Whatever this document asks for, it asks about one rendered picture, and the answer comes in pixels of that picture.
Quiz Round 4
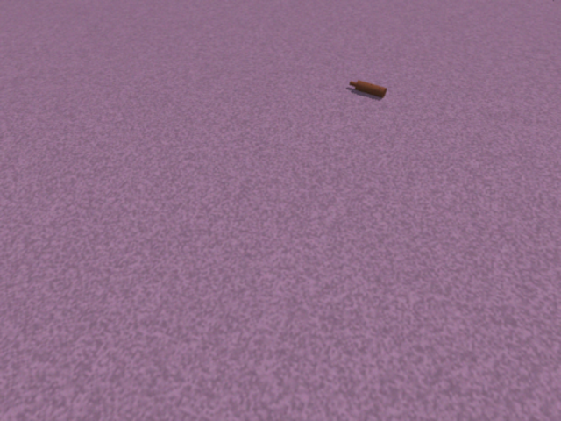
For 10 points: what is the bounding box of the bottle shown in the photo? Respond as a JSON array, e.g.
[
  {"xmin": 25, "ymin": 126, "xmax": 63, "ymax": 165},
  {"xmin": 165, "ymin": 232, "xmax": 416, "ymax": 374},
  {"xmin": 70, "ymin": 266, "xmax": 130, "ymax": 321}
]
[{"xmin": 350, "ymin": 80, "xmax": 387, "ymax": 98}]

